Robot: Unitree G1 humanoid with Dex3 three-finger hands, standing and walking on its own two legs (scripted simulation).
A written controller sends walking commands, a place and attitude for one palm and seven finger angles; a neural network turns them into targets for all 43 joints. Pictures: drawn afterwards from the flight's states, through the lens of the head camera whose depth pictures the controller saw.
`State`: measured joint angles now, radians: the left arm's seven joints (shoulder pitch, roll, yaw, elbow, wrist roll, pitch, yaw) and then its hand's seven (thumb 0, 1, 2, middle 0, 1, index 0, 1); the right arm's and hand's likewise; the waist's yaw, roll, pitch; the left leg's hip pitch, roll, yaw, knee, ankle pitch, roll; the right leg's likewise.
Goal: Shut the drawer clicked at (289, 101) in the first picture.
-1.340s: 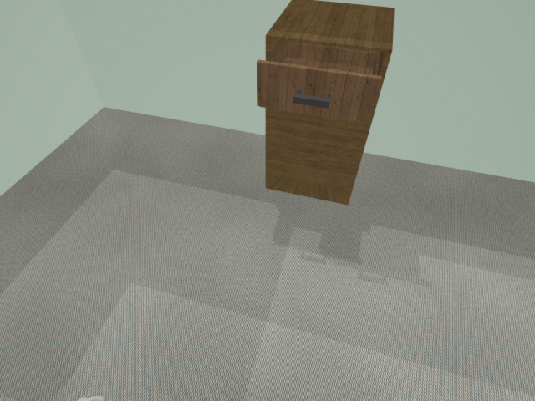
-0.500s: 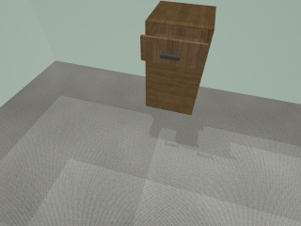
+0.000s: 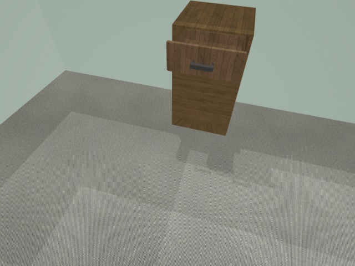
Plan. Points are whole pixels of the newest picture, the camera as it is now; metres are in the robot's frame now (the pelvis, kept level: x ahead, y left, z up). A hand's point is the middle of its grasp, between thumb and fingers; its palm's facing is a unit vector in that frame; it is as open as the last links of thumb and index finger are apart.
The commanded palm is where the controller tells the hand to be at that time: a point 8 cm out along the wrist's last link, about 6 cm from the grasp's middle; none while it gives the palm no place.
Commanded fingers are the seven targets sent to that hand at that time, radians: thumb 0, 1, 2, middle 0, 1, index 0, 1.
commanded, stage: look at it before walking up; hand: left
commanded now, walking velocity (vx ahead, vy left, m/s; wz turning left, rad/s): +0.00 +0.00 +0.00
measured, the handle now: (202, 65) +1.03 -0.06 -0.08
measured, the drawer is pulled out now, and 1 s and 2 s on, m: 0.19 0.19 0.19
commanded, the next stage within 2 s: walk to a spot facing it in 0.10 s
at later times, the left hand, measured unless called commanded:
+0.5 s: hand out of the picture +0.05 +0.19 -0.19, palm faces -0.08 -0.97 -0.22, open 7.3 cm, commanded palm none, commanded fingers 0.00 0.90 0.90 -0.20 -0.30 -0.20 -0.30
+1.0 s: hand (128, 250) +0.20 +0.15 -0.19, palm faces -0.18 -0.97 -0.17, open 7.3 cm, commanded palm none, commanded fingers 0.00 0.90 0.90 -0.20 -0.30 -0.20 -0.30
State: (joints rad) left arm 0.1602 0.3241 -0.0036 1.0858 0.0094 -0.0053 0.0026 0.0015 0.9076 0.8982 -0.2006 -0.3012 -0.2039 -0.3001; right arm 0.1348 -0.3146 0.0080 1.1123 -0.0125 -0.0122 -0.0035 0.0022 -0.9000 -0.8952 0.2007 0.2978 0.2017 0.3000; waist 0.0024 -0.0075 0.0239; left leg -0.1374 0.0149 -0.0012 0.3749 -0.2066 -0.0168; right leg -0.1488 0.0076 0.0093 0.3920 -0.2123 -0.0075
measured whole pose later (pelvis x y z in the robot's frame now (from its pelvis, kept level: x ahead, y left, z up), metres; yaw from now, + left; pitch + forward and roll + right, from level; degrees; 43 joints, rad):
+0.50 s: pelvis +0.04 -0.01 -0.02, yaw -7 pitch -1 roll +1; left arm 0.35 0.23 0.03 1.05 0.02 0.02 -0.03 0.00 0.91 0.90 -0.20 -0.30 -0.20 -0.30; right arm 0.29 -0.22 -0.02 1.06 -0.02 -0.03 0.00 0.00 -0.90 -0.90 0.20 0.30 0.20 0.30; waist 0.02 -0.02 0.00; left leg -0.14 0.06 0.11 0.55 -0.40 -0.02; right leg -0.29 0.02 0.02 0.72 -0.44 -0.03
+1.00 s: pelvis +0.23 -0.03 -0.02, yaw -18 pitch +0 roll -1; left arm 0.47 0.14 0.04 1.07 0.02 -0.06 0.02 0.00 0.91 0.90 -0.20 -0.30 -0.20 -0.30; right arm 0.07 -0.15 -0.03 0.93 -0.02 -0.05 0.02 0.00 -0.90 -0.90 0.20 0.30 0.20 0.30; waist 0.06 -0.01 0.06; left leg -0.50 0.06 0.08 0.63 -0.15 0.00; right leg 0.06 0.04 0.10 0.39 -0.43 -0.03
